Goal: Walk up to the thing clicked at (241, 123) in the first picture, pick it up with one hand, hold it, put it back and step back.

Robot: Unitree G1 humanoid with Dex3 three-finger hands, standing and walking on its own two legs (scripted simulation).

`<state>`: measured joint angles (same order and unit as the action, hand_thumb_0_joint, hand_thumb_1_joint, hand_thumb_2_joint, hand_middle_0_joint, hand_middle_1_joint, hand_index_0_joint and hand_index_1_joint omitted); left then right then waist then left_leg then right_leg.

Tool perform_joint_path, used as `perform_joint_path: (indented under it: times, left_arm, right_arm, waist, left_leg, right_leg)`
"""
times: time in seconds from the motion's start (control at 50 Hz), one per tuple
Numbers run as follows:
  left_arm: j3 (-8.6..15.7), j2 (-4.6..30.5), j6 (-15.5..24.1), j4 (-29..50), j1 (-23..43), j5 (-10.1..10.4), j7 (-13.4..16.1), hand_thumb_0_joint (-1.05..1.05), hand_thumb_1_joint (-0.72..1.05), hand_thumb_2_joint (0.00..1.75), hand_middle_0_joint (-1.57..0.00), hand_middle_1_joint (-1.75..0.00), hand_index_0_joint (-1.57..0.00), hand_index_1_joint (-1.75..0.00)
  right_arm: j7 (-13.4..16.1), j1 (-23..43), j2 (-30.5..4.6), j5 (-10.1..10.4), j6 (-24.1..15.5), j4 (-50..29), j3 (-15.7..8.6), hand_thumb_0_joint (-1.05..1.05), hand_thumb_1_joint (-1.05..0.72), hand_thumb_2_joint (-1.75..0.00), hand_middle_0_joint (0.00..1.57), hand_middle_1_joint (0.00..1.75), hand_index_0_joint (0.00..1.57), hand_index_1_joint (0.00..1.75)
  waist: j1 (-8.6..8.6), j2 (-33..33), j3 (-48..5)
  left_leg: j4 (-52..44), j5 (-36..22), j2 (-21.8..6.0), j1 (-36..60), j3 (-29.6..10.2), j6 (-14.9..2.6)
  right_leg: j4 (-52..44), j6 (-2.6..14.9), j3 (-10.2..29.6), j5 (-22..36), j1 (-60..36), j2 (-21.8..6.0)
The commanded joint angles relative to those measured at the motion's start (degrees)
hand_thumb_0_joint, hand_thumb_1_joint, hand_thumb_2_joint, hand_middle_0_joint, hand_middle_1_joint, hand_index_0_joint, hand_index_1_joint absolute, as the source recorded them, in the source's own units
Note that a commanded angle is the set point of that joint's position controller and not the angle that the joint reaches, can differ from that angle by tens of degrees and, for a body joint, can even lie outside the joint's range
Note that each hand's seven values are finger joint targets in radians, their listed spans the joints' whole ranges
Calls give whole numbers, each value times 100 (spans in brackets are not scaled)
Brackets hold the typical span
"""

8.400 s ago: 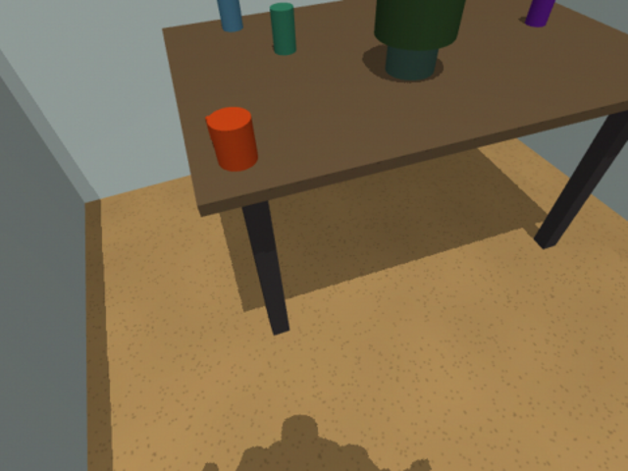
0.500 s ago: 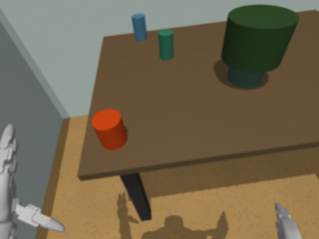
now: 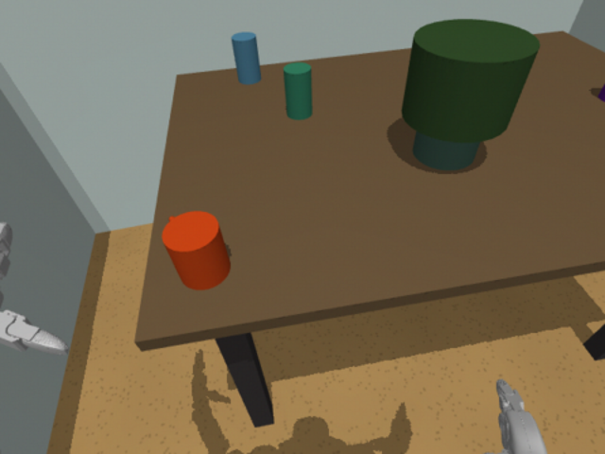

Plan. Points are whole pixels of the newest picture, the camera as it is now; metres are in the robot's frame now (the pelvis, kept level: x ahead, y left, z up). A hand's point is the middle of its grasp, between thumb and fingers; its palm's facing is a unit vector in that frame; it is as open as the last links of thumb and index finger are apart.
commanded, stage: go down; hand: left
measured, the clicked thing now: (193, 245) +0.45 +0.22 +0.01
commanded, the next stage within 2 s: none
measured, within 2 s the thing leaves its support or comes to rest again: neither
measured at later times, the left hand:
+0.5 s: hand (16, 251) +0.32 +0.37 +0.16, palm faces +0.19 -0.98 -0.02, open 17.5 cm
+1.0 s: hand (15, 236) +0.35 +0.38 +0.16, palm faces +0.21 -0.98 +0.00, open 17.7 cm
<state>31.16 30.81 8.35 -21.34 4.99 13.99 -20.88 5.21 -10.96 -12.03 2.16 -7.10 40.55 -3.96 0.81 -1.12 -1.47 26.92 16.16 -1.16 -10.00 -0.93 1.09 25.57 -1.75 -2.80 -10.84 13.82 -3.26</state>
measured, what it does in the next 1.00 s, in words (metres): stands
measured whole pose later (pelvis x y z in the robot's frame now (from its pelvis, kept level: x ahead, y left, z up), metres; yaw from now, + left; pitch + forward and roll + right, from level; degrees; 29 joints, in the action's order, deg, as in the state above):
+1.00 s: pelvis +0.01 +0.00 +0.00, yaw +0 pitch +7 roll -1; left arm 36.7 45.1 2.8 -54.5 28.0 13.3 -34.7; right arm 10.8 -9.4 -12.8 0.5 -12.7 44.9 1.3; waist -1.8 0.0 -5.4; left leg 29.8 17.4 -1.6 -18.9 -1.5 0.9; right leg 25.9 -1.8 -3.3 -10.8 21.4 -2.8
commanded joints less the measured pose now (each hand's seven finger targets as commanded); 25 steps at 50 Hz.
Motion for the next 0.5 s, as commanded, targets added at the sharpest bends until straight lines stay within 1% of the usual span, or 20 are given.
perform_joint_path:
  times: [0.0,0.02,0.06,0.08,0.12,0.16,0.2,0.22,0.24,0.26,0.28,0.3,0.32,0.34,0.36,0.38,0.4,0.42,0.44,0.48]
  left_arm:
    - [698,2053,185,587,1814,221,-315,0,-54,8,-4,-3,-4,-3]
    - [734,2112,151,416,1899,216,-356,0,-55,7,-4,-3,-4,-3]
    - [731,2250,144,321,2322,212,-455,0,-57,7,-4,-3,-4,-4]
    - [760,2364,130,192,2491,202,-491,0,-56,7,-4,-3,-4,-3]
    - [627,2258,84,-125,2640,198,-598,0,-53,9,-4,-3,-3,-4]
    - [764,2587,77,-271,2911,182,-658,0,-53,8,-4,-3,-4,-3]
    - [727,2674,52,-426,3169,140,-758,0,-53,9,-4,-3,-4,-4]
    - [793,2761,36,-553,3138,167,-814,0,-54,8,-4,-2,-4,-3]
    - [827,2840,24,-719,3187,184,-865,0,-53,7,-4,-3,-4,-3]
    - [788,2771,14,-771,3232,207,-907,0,-54,7,-4,-2,-4,-3]
    - [684,2695,-26,-928,3340,210,-953,0,-52,7,-4,-3,-5,-3]
    - [757,2817,-28,-925,3457,236,-1018,0,-54,8,-4,-3,-4,-3]
    - [833,2996,-58,-1044,3460,203,-1032,0,-53,8,-4,-3,-4,-3]
    - [883,3117,-91,-1195,3460,195,-1066,0,-54,7,-4,-2,-4,-3]
    - [746,2998,-112,-1280,3557,204,-1140,0,-55,7,-4,-2,-4,-3]
    - [688,2949,-132,-1305,3618,214,-1184,0,-55,7,-4,-3,-4,-3]
    - [852,3149,-140,-1442,3572,221,-1207,0,-55,7,-4,-2,-4,-3]
    - [860,3207,-164,-1466,3647,229,-1221,0,-56,6,-5,-2,-4,-3]
    - [818,3234,-181,-1485,3717,227,-1249,0,-55,7,-4,-2,-4,-3]
    - [854,3293,-203,-1598,3757,231,-1324,0,-59,6,-4,-3,-5,-3]
  right_arm:
    - [111,568,-966,-23,-420,-844,-226,0,53,-5,5,5,5,5]
    - [115,371,-883,-42,-429,-615,-176,0,53,-5,5,5,5,5]
    - [138,621,-1011,-44,-525,-906,-189,0,53,-5,5,5,5,5]
    - [163,493,-1057,-61,-526,-761,-212,0,53,-5,5,5,5,5]
    - [169,516,-888,-63,-538,-538,-70,0,54,-5,5,5,5,5]
    - [231,718,-1061,-83,-631,-638,-154,0,54,-5,5,5,5,5]
    - [243,636,-837,-98,-636,-484,67,0,55,-5,5,5,5,5]
    - [270,655,-883,-90,-634,-400,22,0,55,-5,5,5,5,5]
    - [308,665,-1056,-99,-670,-517,-64,0,54,-5,5,5,5,5]
    - [317,725,-974,-104,-702,-479,51,0,54,-5,5,5,5,5]
    - [325,650,-888,-116,-701,-324,106,0,55,-5,5,5,5,5]
    - [350,765,-860,-122,-729,-486,199,0,54,-5,5,5,5,5]
    - [391,803,-1012,-122,-756,-607,65,0,54,-5,5,5,5,5]
    - [422,699,-1035,-133,-768,-546,62,0,55,-5,5,5,5,5]
    - [418,418,-913,-136,-748,-295,178,0,54,-5,5,5,5,5]
    - [424,604,-844,-138,-767,-401,245,0,55,-5,5,5,5,5]
    - [456,677,-963,-145,-810,-597,201,0,55,-5,5,5,5,5]
    - [479,512,-980,-147,-810,-416,145,0,54,-5,5,5,5,5]
    - [491,441,-903,-149,-794,-345,210,0,54,-5,5,5,5,5]
    - [512,694,-967,-148,-875,-654,231,0,55,-5,5,5,5,5]
  waist:
    - [14,-452,-842]
    - [21,-449,-859]
    - [-13,-516,-1072]
    - [-50,-590,-1167]
    - [-1,-558,-1065]
    - [6,-491,-1069]
    - [-6,-549,-1235]
    - [10,-640,-1237]
    - [-60,-597,-1299]
    - [-17,-688,-1280]
    - [-54,-658,-1224]
    - [-33,-597,-1386]
    - [-78,-523,-1507]
    - [-80,-552,-1453]
    - [-147,-628,-1348]
    - [-99,-590,-1315]
    - [-104,-559,-1429]
    - [-119,-586,-1396]
    - [-115,-480,-1403]
    - [-130,-641,-1484]
  left_leg:
    - [-505,-1228,167,-223,107,-76]
    - [-481,-1165,188,-251,120,-99]
    - [-493,-1327,148,-154,78,-59]
    - [-445,-1475,136,-109,62,-51]
    - [-458,-1413,129,-194,44,-41]
    - [-434,-1202,184,-265,69,-89]
    - [-429,-1151,189,-245,53,-97]
    - [-419,-1158,199,-261,61,-95]
    - [-425,-1236,168,-262,30,-81]
    - [-427,-1329,147,-231,7,-55]
    - [-394,-1321,157,-279,29,-65]
    - [-348,-1396,176,-244,32,-84]
    - [-351,-1406,180,-225,25,-83]
    - [-335,-1380,198,-263,43,-94]
    - [-351,-1422,176,-243,39,-79]
    - [-347,-1361,194,-301,38,-95]
    - [-320,-1414,199,-295,48,-94]
    - [-317,-1340,214,-320,59,-105]
    - [-309,-1228,239,-405,70,-141]
    - [-303,-1340,224,-309,56,-109]
  right_leg:
    - [-304,204,-165,661,-562,213]
    - [-305,207,-152,619,-559,206]
    - [-256,217,-151,734,-532,238]
    - [-225,225,-136,856,-528,234]
    - [-227,233,-139,777,-441,240]
    - [-287,211,-126,627,-432,220]
    - [-300,211,-108,584,-397,219]
    - [-305,211,-106,606,-405,214]
    - [-264,218,-111,674,-390,233]
    - [-226,230,-138,737,-373,250]
    - [-229,234,-124,732,-319,246]
    - [-249,214,-117,802,-407,229]
    - [-251,218,-108,807,-409,237]
    - [-267,210,-102,808,-404,222]
    - [-251,230,-108,831,-285,245]
    - [-277,218,-116,783,-261,240]
    - [-267,206,-114,836,-295,236]
    - [-272,208,-120,786,-275,235]
    - [-311,187,-103,718,-299,215]
    - [-272,208,-105,796,-228,234]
